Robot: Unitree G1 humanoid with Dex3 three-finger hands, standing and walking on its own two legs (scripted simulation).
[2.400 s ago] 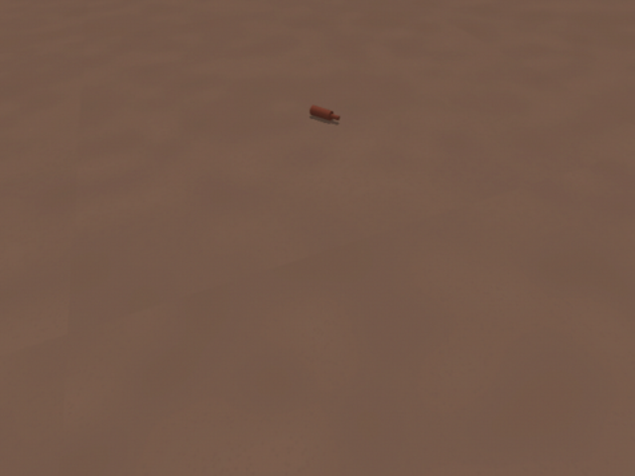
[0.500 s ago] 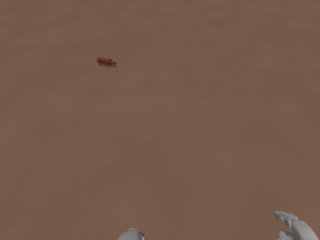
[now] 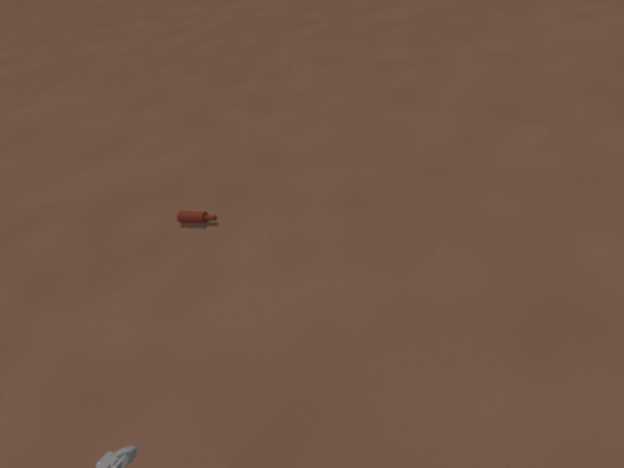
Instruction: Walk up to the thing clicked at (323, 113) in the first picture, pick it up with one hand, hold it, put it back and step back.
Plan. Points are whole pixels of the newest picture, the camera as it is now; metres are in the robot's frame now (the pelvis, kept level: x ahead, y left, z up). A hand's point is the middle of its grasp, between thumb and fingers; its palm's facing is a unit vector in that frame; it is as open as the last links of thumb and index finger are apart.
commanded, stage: walk up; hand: left
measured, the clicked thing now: (197, 217) +1.39 +0.71 -0.72
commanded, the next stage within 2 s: none
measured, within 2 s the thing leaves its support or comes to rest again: neither
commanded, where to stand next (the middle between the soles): +0.98 +0.56 m, yaw -11 degrees
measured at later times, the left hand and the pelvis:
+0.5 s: hand (90, 398) +0.29 +0.44 -0.13, palm faces -0.10 -0.90 -0.43, open 7.4 cm; pelvis +0.24 +0.15 +0.01, yaw -4 degrees
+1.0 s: hand (105, 271) +0.54 +0.49 -0.09, palm faces -0.07 -0.86 -0.50, open 7.4 cm; pelvis +0.44 +0.22 +0.01, yaw -6 degrees
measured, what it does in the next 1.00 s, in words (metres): walks ahead: left foot, then right foot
